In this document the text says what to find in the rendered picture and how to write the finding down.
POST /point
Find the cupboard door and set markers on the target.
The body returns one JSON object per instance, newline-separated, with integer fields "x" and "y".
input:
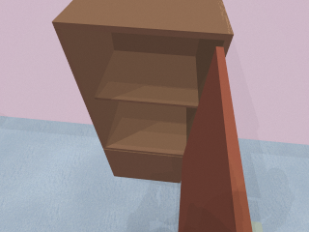
{"x": 213, "y": 194}

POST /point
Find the handle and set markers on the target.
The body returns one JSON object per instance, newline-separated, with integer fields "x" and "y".
{"x": 256, "y": 226}

